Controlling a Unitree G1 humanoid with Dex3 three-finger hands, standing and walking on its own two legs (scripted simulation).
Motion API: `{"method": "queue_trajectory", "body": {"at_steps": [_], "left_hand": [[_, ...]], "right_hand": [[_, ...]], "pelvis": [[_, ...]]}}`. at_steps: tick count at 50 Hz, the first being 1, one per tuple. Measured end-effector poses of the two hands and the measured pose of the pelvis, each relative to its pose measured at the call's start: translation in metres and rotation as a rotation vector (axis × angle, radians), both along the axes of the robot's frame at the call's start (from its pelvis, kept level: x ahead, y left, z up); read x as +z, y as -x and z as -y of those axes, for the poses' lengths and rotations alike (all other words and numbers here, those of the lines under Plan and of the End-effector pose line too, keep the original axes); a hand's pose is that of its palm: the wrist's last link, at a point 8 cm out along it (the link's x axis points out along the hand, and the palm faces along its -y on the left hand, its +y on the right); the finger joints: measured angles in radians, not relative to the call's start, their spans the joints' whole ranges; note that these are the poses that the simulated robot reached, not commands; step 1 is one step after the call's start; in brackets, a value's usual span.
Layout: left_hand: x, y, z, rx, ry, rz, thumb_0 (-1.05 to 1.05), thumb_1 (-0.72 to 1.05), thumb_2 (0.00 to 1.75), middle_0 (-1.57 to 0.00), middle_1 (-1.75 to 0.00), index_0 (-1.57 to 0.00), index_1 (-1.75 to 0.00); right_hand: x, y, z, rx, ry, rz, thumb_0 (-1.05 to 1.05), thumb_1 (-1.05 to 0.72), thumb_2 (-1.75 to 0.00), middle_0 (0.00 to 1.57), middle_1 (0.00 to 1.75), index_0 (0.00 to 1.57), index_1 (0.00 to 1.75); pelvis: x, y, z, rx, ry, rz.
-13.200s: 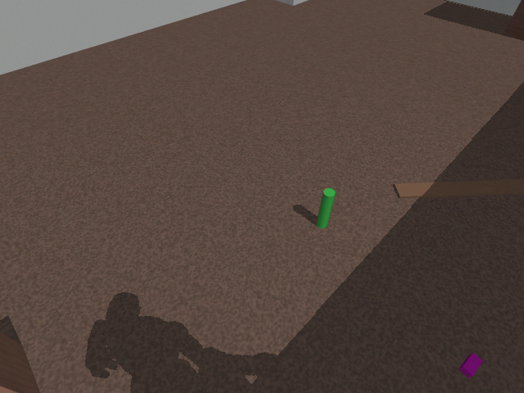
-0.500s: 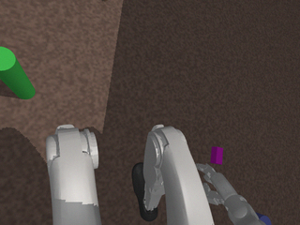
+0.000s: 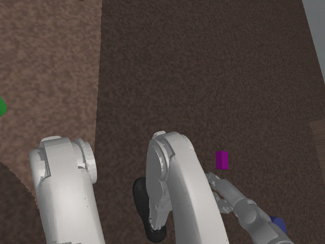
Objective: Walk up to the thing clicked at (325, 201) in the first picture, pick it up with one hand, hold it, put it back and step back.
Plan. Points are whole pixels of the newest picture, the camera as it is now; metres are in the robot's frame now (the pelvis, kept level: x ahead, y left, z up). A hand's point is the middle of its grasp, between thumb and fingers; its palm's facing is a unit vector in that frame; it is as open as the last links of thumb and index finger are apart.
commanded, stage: close in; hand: left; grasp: from the side
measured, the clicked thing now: out of the picture +0.44 +0.34 -0.17
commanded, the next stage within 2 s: rest palm in 0.40 s
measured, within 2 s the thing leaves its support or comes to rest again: leaves its support in 1.72 s
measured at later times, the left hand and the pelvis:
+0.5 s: hand out of the picture +0.40 +0.34 -0.15, palm faces +0.41 -0.91 -0.02, open 17.6 cm; pelvis +0.00 +0.01 +0.00, yaw -1 degrees
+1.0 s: hand out of the picture +0.42 +0.34 -0.15, palm faces +0.43 -0.90 +0.00, open 14.6 cm; pelvis +0.00 +0.01 +0.00, yaw -2 degrees
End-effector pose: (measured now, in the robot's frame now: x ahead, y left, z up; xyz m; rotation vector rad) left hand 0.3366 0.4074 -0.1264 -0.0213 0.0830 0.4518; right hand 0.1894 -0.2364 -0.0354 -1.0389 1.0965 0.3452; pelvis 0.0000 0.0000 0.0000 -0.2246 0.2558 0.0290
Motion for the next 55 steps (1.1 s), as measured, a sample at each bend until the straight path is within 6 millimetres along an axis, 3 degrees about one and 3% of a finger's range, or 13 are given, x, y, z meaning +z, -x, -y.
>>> {"method": "queue_trajectory", "body": {"at_steps": [6,15,26,37,55], "left_hand": [[-0.001,-0.006,0.007,-0.044,-0.033,0.000,-0.02,-0.61,0.01,-0.06,-0.07,-0.06,-0.08],[-0.018,-0.016,0.026,-0.011,0.021,0.021,-0.02,-0.61,0.03,-0.05,-0.07,-0.06,-0.07],[-0.018,-0.020,0.023,-0.031,-0.037,0.030,-0.02,-0.56,0.06,-0.04,-0.06,-0.04,-0.07],[-0.025,-0.027,0.034,0.002,0.010,0.025,-0.02,-0.50,0.10,-0.06,-0.06,-0.05,-0.07],[-0.023,-0.044,0.027,-0.001,-0.015,0.039,-0.01,-0.12,0.40,-0.40,-0.37,-0.38,-0.39]], "right_hand": [[-0.002,0.007,0.005,-0.010,0.018,-0.034,0.01,-0.94,-0.91,0.20,0.30,0.21,0.30],[0.004,0.014,0.002,-0.013,0.043,-0.061,0.00,-0.93,-0.91,0.20,0.30,0.21,0.30],[0.001,0.011,0.000,0.002,0.062,-0.083,0.00,-0.93,-0.91,0.20,0.30,0.21,0.29],[0.003,0.006,-0.005,0.022,0.055,-0.071,0.00,-0.91,-0.90,0.20,0.30,0.21,0.30],[0.005,0.019,-0.006,0.009,0.085,-0.112,0.00,-0.89,-0.90,0.20,0.30,0.21,0.29]], "pelvis": [[-0.001,0.000,-0.002,-0.001,0.006,0.000],[-0.002,-0.001,-0.004,-0.010,0.022,0.011],[-0.003,0.000,-0.006,-0.011,0.031,0.020],[-0.003,0.000,-0.005,-0.019,0.033,0.026],[-0.002,0.001,-0.009,-0.027,0.048,0.030]]}}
